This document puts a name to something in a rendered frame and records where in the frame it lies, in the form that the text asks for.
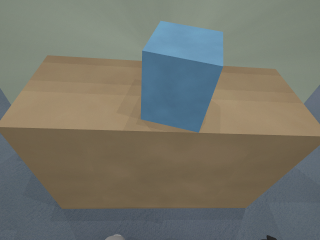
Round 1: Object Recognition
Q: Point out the carton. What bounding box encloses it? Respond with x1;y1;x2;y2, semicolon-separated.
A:
140;21;224;133

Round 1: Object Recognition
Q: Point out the pedestal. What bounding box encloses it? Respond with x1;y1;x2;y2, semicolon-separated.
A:
0;55;320;209

